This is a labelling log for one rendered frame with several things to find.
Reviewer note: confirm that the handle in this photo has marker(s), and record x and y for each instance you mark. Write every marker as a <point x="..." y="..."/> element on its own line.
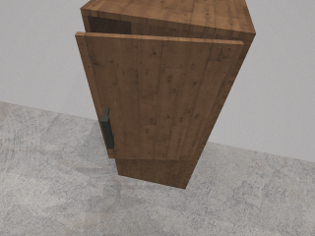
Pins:
<point x="106" y="128"/>

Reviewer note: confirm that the cupboard door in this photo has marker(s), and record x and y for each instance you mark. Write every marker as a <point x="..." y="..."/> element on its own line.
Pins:
<point x="162" y="91"/>

